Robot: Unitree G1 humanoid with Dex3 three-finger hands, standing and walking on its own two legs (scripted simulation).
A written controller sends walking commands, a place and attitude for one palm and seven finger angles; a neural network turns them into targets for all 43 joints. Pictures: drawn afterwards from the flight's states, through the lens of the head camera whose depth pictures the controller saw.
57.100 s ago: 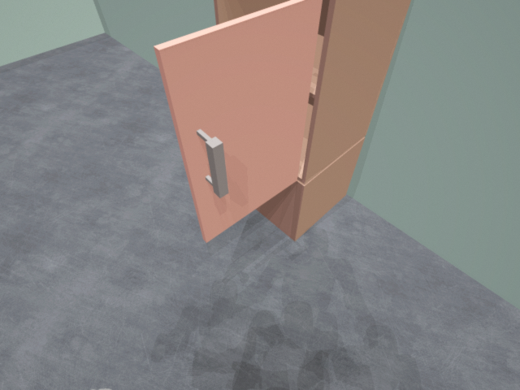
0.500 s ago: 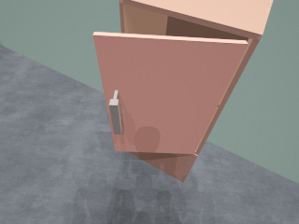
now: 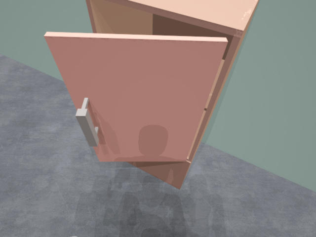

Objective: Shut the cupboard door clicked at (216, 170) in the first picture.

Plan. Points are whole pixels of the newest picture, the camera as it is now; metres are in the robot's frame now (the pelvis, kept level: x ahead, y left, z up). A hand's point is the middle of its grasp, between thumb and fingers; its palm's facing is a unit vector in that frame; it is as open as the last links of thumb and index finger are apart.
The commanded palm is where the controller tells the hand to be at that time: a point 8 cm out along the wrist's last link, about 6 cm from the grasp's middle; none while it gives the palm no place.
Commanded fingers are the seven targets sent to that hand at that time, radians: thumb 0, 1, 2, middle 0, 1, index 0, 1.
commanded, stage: come to a stop and stand still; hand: left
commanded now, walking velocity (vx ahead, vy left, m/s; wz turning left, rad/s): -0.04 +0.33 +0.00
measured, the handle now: (90, 123) +0.43 +0.22 +0.00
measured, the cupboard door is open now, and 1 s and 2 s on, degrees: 29 29 29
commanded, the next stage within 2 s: look again from close up in 1.58 s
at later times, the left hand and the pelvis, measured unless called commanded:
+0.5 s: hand out of the picture +0.01 +0.20 -0.17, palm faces +0.04 -0.96 -0.26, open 7.3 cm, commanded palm none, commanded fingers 0.00 0.90 0.90 -0.20 -0.30 -0.20 -0.30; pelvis -0.01 +0.01 +0.00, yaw +0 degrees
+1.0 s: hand out of the picture -0.01 +0.14 -0.16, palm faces +0.00 -0.98 -0.22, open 7.4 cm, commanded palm none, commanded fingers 0.00 0.90 0.90 -0.20 -0.30 -0.20 -0.30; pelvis -0.01 -0.03 +0.01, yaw +0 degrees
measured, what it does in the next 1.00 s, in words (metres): steps on the spot: left foot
